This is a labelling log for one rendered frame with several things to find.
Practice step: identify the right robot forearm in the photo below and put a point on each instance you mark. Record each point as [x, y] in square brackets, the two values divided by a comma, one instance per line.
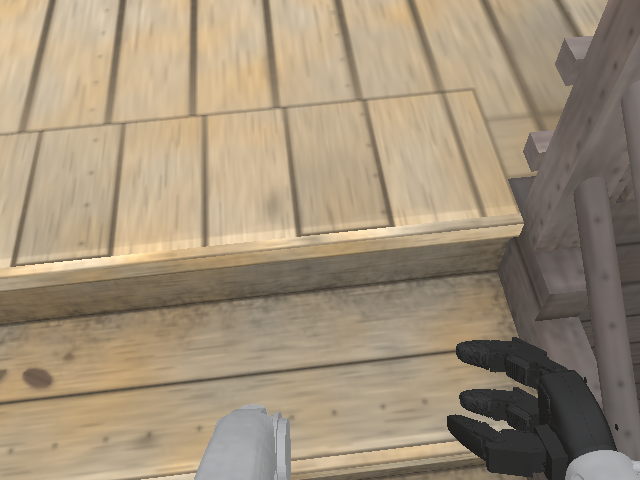
[602, 465]

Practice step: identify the robot right hand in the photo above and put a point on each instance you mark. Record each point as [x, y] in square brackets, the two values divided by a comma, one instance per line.
[563, 423]

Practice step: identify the left robot thigh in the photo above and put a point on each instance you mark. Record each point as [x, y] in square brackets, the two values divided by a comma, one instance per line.
[247, 444]

